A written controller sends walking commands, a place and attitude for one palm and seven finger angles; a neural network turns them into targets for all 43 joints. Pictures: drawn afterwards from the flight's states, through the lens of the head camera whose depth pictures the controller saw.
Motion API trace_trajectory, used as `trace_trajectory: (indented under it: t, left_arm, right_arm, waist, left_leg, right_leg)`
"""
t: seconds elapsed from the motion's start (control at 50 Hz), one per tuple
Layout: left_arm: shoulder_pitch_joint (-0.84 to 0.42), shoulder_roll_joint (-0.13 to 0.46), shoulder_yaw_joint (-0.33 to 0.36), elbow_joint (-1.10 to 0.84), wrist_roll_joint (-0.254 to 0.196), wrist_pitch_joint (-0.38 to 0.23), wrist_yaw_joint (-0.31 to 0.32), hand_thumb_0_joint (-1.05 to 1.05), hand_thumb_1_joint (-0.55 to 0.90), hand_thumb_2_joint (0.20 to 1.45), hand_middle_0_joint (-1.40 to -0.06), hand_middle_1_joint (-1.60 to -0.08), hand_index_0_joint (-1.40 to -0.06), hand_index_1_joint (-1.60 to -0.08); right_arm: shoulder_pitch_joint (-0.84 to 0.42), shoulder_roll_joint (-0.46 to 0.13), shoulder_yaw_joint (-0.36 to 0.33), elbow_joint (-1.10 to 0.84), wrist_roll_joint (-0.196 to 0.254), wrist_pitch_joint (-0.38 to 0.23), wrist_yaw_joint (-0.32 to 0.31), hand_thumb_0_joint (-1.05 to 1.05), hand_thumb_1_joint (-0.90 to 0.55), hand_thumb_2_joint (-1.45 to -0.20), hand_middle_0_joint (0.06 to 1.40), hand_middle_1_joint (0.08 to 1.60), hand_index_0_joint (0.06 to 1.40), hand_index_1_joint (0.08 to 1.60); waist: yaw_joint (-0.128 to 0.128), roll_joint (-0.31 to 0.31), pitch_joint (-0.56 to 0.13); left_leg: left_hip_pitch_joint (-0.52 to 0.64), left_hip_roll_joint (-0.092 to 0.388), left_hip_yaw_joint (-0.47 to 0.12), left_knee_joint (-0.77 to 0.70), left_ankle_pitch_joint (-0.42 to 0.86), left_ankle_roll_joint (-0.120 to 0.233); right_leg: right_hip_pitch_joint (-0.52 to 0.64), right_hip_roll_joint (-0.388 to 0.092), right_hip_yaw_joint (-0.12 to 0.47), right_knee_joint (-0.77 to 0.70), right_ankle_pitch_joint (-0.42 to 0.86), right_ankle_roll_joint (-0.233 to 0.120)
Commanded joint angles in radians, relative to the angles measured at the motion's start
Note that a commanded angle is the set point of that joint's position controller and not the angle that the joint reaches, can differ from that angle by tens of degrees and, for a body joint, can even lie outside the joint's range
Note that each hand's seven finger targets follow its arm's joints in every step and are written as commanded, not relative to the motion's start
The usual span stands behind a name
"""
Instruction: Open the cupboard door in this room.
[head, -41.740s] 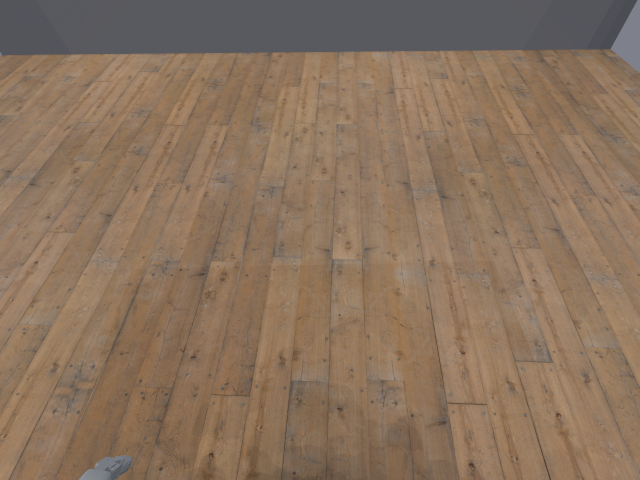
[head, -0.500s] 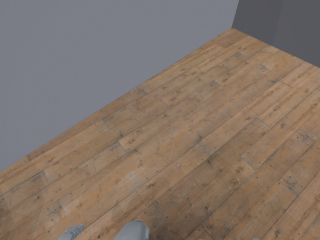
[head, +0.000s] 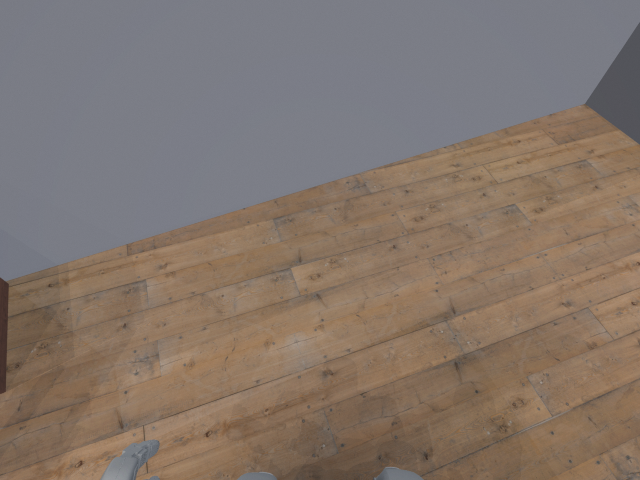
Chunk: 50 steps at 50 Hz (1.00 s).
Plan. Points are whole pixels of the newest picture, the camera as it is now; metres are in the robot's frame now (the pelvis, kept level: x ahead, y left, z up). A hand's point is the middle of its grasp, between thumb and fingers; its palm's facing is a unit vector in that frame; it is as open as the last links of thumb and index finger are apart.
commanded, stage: turn to face it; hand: left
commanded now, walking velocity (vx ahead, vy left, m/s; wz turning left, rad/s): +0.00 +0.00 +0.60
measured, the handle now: out of the picture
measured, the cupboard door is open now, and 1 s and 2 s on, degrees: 48 48 48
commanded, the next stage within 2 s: none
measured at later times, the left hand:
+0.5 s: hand out of the picture +0.00 +0.22 -0.18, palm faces +0.34 -0.91 -0.24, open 7.4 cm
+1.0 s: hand out of the picture -0.06 +0.16 -0.17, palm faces +0.60 -0.76 -0.22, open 7.4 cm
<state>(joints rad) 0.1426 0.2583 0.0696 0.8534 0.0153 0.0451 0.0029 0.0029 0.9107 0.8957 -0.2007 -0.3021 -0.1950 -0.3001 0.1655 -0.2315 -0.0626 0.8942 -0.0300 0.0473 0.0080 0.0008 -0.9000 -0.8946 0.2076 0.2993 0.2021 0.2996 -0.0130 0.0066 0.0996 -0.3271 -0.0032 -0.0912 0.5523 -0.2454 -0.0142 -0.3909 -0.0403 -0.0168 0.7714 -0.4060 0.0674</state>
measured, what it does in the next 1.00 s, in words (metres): steps on the spot, turning left: right foot, then left foot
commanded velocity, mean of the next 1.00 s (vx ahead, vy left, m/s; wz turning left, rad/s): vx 0.00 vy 0.00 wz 0.60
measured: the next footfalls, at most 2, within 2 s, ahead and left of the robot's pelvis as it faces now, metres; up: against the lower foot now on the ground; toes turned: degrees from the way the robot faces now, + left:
right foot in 0.04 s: +0.05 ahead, -0.14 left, +0.00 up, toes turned +0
left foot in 0.36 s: +0.02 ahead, +0.11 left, +0.00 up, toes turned +19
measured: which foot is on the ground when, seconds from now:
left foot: down 0.00-0.04, up 0.06-0.34, down 0.36-0.72, up 0.74-1.00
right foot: up 0.00-0.02, down 0.04-0.36, up 0.38-0.70, down 0.72-1.00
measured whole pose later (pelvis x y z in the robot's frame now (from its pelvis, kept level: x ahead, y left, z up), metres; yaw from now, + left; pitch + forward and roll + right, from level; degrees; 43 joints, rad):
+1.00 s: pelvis +0.01 -0.04 +0.00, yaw +39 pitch +0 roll +2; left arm 0.22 0.21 0.04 0.87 0.03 0.01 0.01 0.00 0.91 0.90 -0.21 -0.30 -0.20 -0.30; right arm 0.11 -0.24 -0.07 0.90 -0.01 0.07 0.03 0.00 -0.91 -0.90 0.20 0.30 0.20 0.30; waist -0.01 -0.05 0.13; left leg -0.36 0.00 0.09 0.70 -0.39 -0.05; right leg -0.20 -0.15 -0.18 0.58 -0.36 0.03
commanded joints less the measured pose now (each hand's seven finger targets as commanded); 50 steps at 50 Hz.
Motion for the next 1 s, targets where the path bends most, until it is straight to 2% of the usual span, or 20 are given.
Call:
trace_trajectory:
  t: [0.0, 0.02, 0.04, 0.12, 0.22, 0.28, 0.3, 0.32, 0.34, 0.36, 0.46, 0.58, 0.64, 0.66, 0.68, 0.7, 0.74, 0.8, 0.88, 0.98]
  left_arm:
    - [0.156, 0.147, 0.038, -0.044, 0.006, -0.041, 0.018, 0.000, 0.900, 0.900, -0.200, -0.300, -0.200, -0.300]
    - [0.156, 0.229, 0.052, -0.052, 0.019, -0.046, 0.025, 0.000, 0.900, 0.900, -0.200, -0.300, -0.200, -0.300]
    - [0.121, 0.238, 0.040, -0.070, 0.011, -0.039, 0.025, 0.000, 0.900, 0.900, -0.200, -0.300, -0.200, -0.300]
    - [0.017, 0.122, 0.014, -0.087, 0.008, -0.047, 0.029, 0.000, 0.900, 0.900, -0.200, -0.300, -0.200, -0.300]
    - [0.117, 0.180, 0.031, -0.042, 0.014, -0.051, 0.027, 0.000, 0.900, 0.900, -0.200, -0.300, -0.200, -0.300]
    - [0.103, 0.188, 0.040, -0.035, 0.007, -0.046, 0.020, 0.000, 0.900, 0.900, -0.200, -0.300, -0.200, -0.300]
    - [0.085, 0.181, 0.042, -0.041, 0.000, -0.042, 0.018, 0.000, 0.900, 0.900, -0.200, -0.300, -0.200, -0.300]
    - [0.088, 0.137, 0.039, -0.065, -0.006, -0.034, 0.013, 0.000, 0.900, 0.900, -0.200, -0.300, -0.200, -0.300]
    - [0.039, 0.072, 0.010, -0.109, -0.006, -0.030, 0.008, 0.000, 0.900, 0.900, -0.200, -0.300, -0.200, -0.300]
    - [-0.021, 0.098, 0.012, -0.126, 0.004, -0.019, 0.013, 0.000, 0.900, 0.900, -0.200, -0.300, -0.200, -0.300]
    - [0.010, 0.075, 0.020, -0.055, 0.000, -0.010, 0.005, 0.000, 0.900, 0.900, -0.200, -0.300, -0.200, -0.300]
    - [0.018, 0.063, 0.014, -0.064, -0.004, -0.016, 0.008, 0.000, 0.900, 0.900, -0.200, -0.300, -0.200, -0.300]
    - [0.100, 0.082, 0.022, -0.049, -0.005, -0.029, 0.012, 0.000, 0.900, 0.900, -0.200, -0.300, -0.200, -0.300]
    - [0.140, 0.117, 0.033, -0.044, -0.002, -0.036, 0.019, 0.000, 0.900, 0.900, -0.200, -0.300, -0.200, -0.300]
    - [0.161, 0.200, 0.050, -0.044, 0.014, -0.044, 0.027, 0.000, 0.900, 0.900, -0.200, -0.300, -0.200, -0.300]
    - [0.130, 0.233, 0.044, -0.059, 0.016, -0.043, 0.027, 0.000, 0.900, 0.900, -0.200, -0.300, -0.200, -0.300]
    - [0.051, 0.156, 0.032, -0.074, 0.007, -0.047, 0.037, 0.000, 0.900, 0.900, -0.200, -0.300, -0.200, -0.300]
    - [0.043, 0.126, 0.020, -0.070, 0.008, -0.053, 0.031, 0.000, 0.900, 0.900, -0.200, -0.300, -0.200, -0.300]
    - [0.131, 0.175, 0.031, -0.034, 0.012, -0.051, 0.028, 0.000, 0.900, 0.900, -0.200, -0.300, -0.200, -0.300]
    - [0.101, 0.177, 0.041, -0.040, -0.003, -0.043, 0.015, 0.000, 0.900, 0.900, -0.200, -0.300, -0.200, -0.300]
  right_arm:
    - [-0.057, -0.158, -0.055, -0.107, 0.018, -0.012, -0.006, 0.000, -0.900, -0.900, 0.200, 0.300, 0.200, 0.300]
    - [-0.058, -0.099, -0.045, -0.131, 0.021, -0.014, 0.001, 0.000, -0.900, -0.900, 0.200, 0.300, 0.200, 0.300]
    - [-0.064, -0.126, -0.049, -0.140, 0.013, -0.011, 0.009, 0.000, -0.900, -0.900, 0.200, 0.300, 0.200, 0.300]
    - [-0.047, -0.098, -0.040, -0.084, 0.014, 0.008, 0.020, 0.000, -0.900, -0.900, 0.200, 0.300, 0.200, 0.300]
    - [-0.110, -0.052, -0.016, -0.094, 0.022, -0.002, 0.028, 0.000, -0.900, -0.900, 0.200, 0.300, 0.200, 0.300]
    - [-0.049, -0.074, -0.019, -0.084, 0.022, -0.010, 0.024, 0.000, -0.900, -0.900, 0.200, 0.300, 0.200, 0.300]
    - [0.001, -0.102, -0.026, -0.072, 0.020, -0.016, 0.024, 0.000, -0.900, -0.900, 0.200, 0.300, 0.200, 0.300]
    - [0.066, -0.193, -0.047, -0.066, 0.011, -0.026, 0.019, 0.000, -0.900, -0.900, 0.200, 0.300, 0.200, 0.300]
    - [0.134, -0.288, -0.073, -0.061, 0.007, -0.024, 0.011, 0.000, -0.900, -0.900, 0.200, 0.300, 0.200, 0.300]
    - [0.178, -0.296, -0.073, -0.037, 0.005, -0.022, 0.000, 0.000, -0.900, -0.900, 0.200, 0.300, 0.200, 0.300]
    - [-0.002, -0.203, -0.044, -0.075, 0.003, -0.033, -0.023, 0.000, -0.900, -0.900, 0.200, 0.300, 0.200, 0.300]
    - [-0.003, -0.216, -0.056, -0.069, 0.000, -0.021, -0.015, 0.000, -0.900, -0.900, 0.200, 0.300, 0.200, 0.300]
    - [-0.043, -0.204, -0.060, -0.082, 0.008, -0.014, -0.012, 0.000, -0.900, -0.900, 0.200, 0.300, 0.200, 0.300]
    - [-0.054, -0.174, -0.057, -0.095, 0.014, -0.012, -0.008, 0.000, -0.900, -0.900, 0.200, 0.300, 0.200, 0.300]
    - [-0.051, -0.115, -0.050, -0.115, 0.023, -0.012, -0.001, 0.000, -0.900, -0.900, 0.200, 0.300, 0.200, 0.300]
    - [-0.070, -0.115, -0.047, -0.132, 0.015, -0.015, 0.006, 0.000, -0.900, -0.900, 0.200, 0.300, 0.200, 0.300]
    - [-0.055, -0.126, -0.056, -0.100, 0.012, 0.001, 0.008, 0.000, -0.900, -0.900, 0.200, 0.300, 0.200, 0.300]
    - [-0.075, -0.081, -0.033, -0.083, 0.017, 0.005, 0.021, 0.000, -0.900, -0.900, 0.200, 0.300, 0.200, 0.300]
    - [-0.132, -0.054, -0.016, -0.094, 0.022, -0.002, 0.029, 0.000, -0.900, -0.900, 0.200, 0.300, 0.200, 0.300]
    - [0.002, -0.125, -0.032, -0.066, 0.015, -0.018, 0.022, 0.000, -0.900, -0.900, 0.200, 0.300, 0.200, 0.300]
  waist:
    - [0.070, -0.042, -0.162]
    - [0.079, -0.323, -0.143]
    - [0.070, -0.241, -0.128]
    - [0.006, -0.256, -0.104]
    - [0.061, -0.207, -0.132]
    - [0.028, -0.201, -0.160]
    - [-0.006, -0.154, -0.178]
    - [-0.039, 0.069, -0.228]
    - [-0.080, 0.302, -0.224]
    - [-0.102, 0.190, -0.234]
    - [-0.006, 0.154, -0.149]
    - [-0.008, 0.157, -0.155]
    - [0.033, 0.153, -0.170]
    - [0.057, 0.059, -0.177]
    - [0.070, -0.195, -0.168]
    - [0.070, -0.283, -0.132]
    - [0.021, -0.255, -0.116]
    - [0.017, -0.230, -0.101]
    - [0.064, -0.221, -0.122]
    - [-0.021, -0.122, -0.189]
  left_leg:
    - [-0.196, 0.060, -0.130, 0.041, -0.011, 0.051]
    - [-0.312, -0.078, 0.069, 0.299, -0.305, -0.027]
    - [-0.250, -0.027, 0.039, 0.497, -0.357, -0.019]
    - [-0.232, 0.034, 0.091, 0.610, -0.214, -0.049]
    - [-0.119, 0.006, 0.191, 0.241, -0.224, -0.048]
    - [0.012, -0.002, 0.202, 0.032, -0.094, -0.031]
    - [0.127, 0.012, 0.180, -0.089, 0.024, -0.017]
    - [0.299, 0.180, -0.049, -0.151, 0.242, 0.060]
    - [0.378, 0.418, -0.341, -0.178, 0.593, 0.210]
    - [0.334, 0.432, -0.352, -0.171, 0.501, 0.269]
    - [0.143, 0.239, -0.177, -0.200, 0.293, 0.173]
    - [0.091, 0.205, -0.236, -0.190, 0.229, 0.167]
    - [-0.002, 0.152, -0.234, -0.121, 0.208, 0.125]
    - [-0.109, 0.100, -0.211, -0.047, 0.090, 0.083]
    - [-0.289, -0.030, -0.051, 0.154, -0.152, 0.006]
    - [-0.291, -0.063, 0.050, 0.413, -0.353, -0.021]
    - [-0.279, 0.008, 0.029, 0.631, -0.276, -0.025]
    - [-0.237, 0.028, 0.108, 0.506, -0.225, -0.053]
    - [-0.143, 0.001, 0.186, 0.256, -0.216, -0.047]
    - [0.204, 0.022, 0.159, -0.094, 0.114, 0.006]
  right_leg:
    - [0.380, -0.109, 0.116, -0.439, 0.092, -0.050]
    - [0.378, -0.385, 0.385, -0.537, 0.114, -0.165]
    - [0.238, -0.454, 0.359, -0.537, 0.152, -0.228]
    - [0.222, -0.280, 0.062, -0.433, 0.468, -0.189]
    - [0.338, -0.305, -0.004, -0.343, 0.687, -0.183]
    - [0.304, -0.301, -0.056, -0.254, 0.629, -0.136]
    - [0.233, -0.289, -0.095, -0.170, 0.555, -0.094]
    - [0.034, -0.206, -0.151, 0.019, 0.288, -0.026]
    - [-0.204, -0.086, -0.131, 0.231, -0.259, 0.034]
    - [-0.224, -0.080, -0.020, 0.347, -0.253, 0.015]
    - [-0.136, -0.053, 0.022, 0.304, -0.034, 0.013]
    - [0.027, 0.016, -0.009, 0.011, -0.030, -0.003]
    - [0.215, 0.039, -0.018, -0.238, 0.104, -0.015]
    - [0.344, -0.025, 0.041, -0.385, 0.127, -0.034]
    - [0.430, -0.267, 0.294, -0.508, 0.074, -0.116]
    - [0.308, -0.444, 0.390, -0.546, 0.146, -0.218]
    - [0.242, -0.367, 0.266, -0.480, 0.320, -0.230]
    - [0.298, -0.280, 0.034, -0.395, 0.635, -0.193]
    - [0.373, -0.294, -0.014, -0.331, 0.777, -0.175]
    - [0.190, -0.272, -0.114, -0.086, 0.610, -0.069]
